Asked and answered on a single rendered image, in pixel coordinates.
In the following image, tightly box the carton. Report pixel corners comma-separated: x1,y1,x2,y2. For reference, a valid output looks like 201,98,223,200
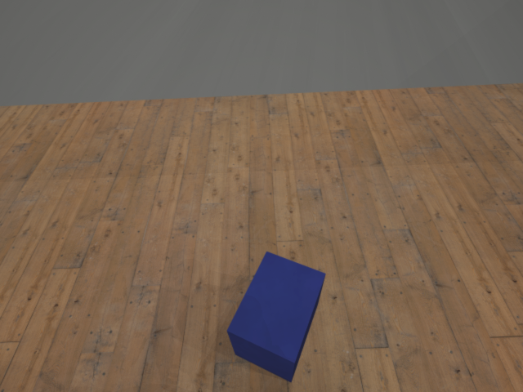
227,252,326,382

